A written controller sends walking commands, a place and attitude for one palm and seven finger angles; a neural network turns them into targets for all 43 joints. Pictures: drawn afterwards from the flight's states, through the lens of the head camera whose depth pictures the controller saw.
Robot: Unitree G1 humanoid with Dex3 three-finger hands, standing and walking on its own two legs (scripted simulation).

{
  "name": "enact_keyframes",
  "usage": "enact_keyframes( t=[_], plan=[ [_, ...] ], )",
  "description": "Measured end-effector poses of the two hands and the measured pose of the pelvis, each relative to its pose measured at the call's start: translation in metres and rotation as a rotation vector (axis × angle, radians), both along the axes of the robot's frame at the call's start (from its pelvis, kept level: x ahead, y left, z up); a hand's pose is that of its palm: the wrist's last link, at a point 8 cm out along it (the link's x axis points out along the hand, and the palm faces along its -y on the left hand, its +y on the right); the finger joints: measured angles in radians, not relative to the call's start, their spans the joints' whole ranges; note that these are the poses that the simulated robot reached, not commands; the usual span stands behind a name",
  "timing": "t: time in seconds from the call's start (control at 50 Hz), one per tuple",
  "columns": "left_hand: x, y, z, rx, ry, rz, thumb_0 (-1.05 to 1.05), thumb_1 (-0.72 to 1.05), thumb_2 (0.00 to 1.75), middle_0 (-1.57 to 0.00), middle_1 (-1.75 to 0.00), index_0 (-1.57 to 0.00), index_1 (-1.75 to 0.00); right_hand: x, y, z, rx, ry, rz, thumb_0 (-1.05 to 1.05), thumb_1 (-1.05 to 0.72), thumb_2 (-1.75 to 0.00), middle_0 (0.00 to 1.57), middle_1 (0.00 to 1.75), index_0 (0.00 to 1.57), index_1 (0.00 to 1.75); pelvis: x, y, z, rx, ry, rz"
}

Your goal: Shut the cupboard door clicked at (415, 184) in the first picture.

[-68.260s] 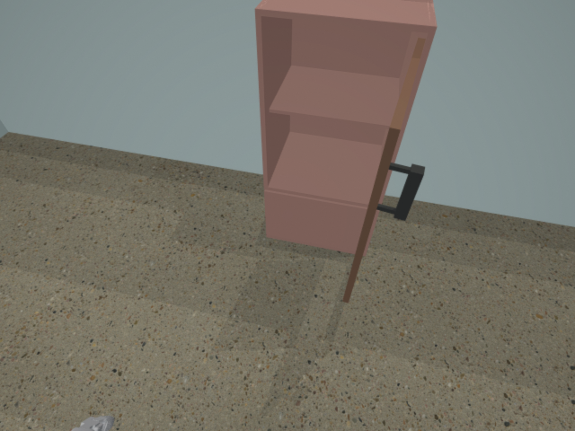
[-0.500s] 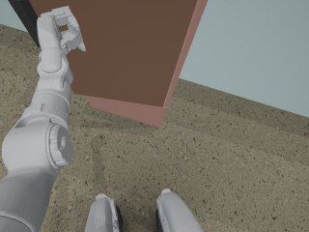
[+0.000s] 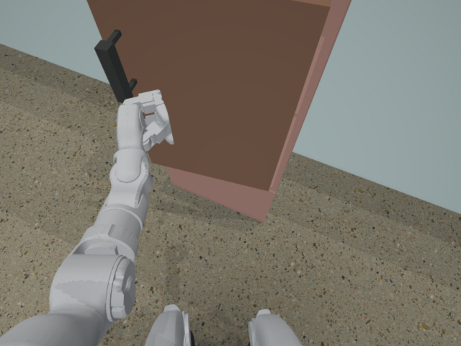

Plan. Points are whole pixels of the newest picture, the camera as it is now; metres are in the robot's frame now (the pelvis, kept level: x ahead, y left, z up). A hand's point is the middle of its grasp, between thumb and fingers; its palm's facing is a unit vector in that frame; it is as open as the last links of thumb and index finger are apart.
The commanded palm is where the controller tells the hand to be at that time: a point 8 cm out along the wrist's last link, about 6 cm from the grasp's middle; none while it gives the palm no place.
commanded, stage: draw the hand back to the body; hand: left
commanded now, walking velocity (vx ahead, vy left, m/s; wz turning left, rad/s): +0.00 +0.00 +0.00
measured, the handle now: (120, 67) +0.64 +0.18 +0.07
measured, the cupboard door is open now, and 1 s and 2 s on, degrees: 9 9 9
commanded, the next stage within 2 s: step back with the hand held close in 1.70 s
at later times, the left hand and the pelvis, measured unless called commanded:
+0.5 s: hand (123, 145) +0.40 +0.13 +0.13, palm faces +0.04 -1.00 -0.03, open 3.1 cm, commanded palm +0.36 +0.19 +0.13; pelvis +0.00 +0.00 +0.04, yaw +0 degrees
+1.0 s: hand out of the picture +0.28 +0.23 +0.20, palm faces +0.27 -0.93 -0.26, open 3.8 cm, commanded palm +0.23 +0.27 +0.22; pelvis +0.02 +0.02 +0.09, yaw +1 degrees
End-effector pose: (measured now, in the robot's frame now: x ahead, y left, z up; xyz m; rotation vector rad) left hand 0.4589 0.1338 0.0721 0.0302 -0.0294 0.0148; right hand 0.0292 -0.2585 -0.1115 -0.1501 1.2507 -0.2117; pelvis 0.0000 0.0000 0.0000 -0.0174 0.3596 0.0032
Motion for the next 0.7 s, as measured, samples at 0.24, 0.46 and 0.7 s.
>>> enact_keyframes(
  t=[0.24,0.46,0.7],
  plan=[
    [-0.007,0.001,0.017,-0.006,-0.023,0.014,0.01,0.9,0.9,-1.31,-1.5,-1.3,-1.5,-0.003,0.006,-0.002,0.022,-0.045,-0.012,0.01,-0.91,-0.89,0.2,0.3,0.2,0.3,-0.01,-0.004,0.002,0.01,-0.028,-0.009],
    [-0.072,0.046,0.046,0.003,-0.012,0.027,0.01,0.9,0.9,-1.3,-1.5,-1.3,-1.5,0.004,0.004,0.03,0.023,-0.086,-0.035,0.01,-0.91,-0.89,0.2,0.3,0.2,0.3,0.0,-0.004,0.036,0.012,-0.147,-0.012],
    [-0.135,0.08,0.086,0.09,-0.019,0.019,0.01,0.9,0.9,-1.24,-1.42,-1.23,-1.43,0.108,0.012,0.08,-0.016,-0.392,0.04,0.01,-0.91,-0.89,0.2,0.3,0.2,0.3,0.009,0.005,0.059,0.016,-0.268,-0.004]
  ],
)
